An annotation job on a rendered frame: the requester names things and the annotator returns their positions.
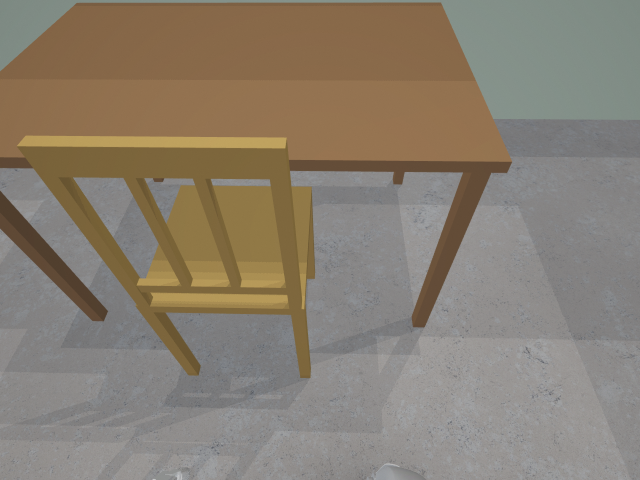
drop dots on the right robot shin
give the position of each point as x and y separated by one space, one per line
385 465

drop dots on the chair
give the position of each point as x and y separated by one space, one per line
223 250

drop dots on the table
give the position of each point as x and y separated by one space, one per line
364 87

